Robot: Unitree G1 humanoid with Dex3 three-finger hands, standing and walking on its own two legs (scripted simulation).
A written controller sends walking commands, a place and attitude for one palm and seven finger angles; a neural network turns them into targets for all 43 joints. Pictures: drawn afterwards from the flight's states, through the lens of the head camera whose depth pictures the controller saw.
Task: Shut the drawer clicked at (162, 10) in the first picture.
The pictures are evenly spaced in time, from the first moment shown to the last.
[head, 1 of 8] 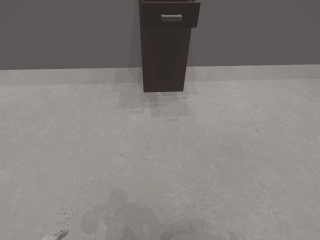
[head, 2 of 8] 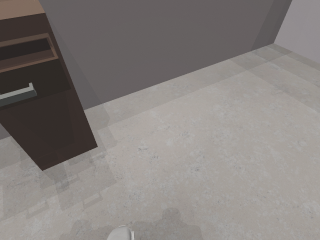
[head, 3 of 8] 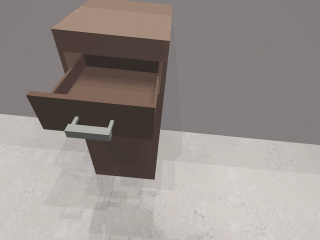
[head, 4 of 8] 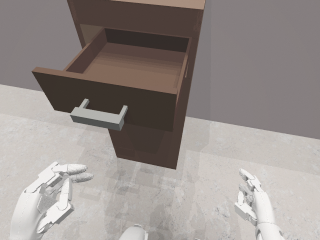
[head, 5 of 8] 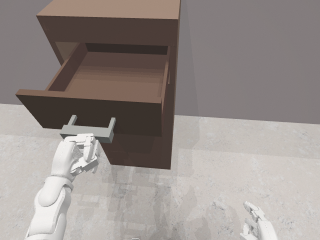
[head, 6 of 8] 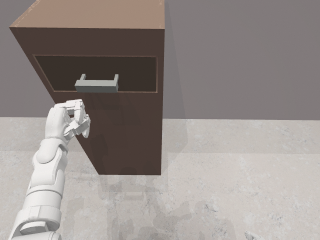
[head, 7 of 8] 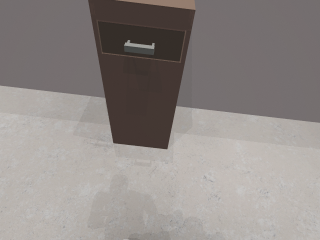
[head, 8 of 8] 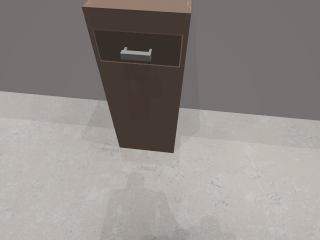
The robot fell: no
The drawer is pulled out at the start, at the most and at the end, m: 0.26 0.26 0.00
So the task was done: yes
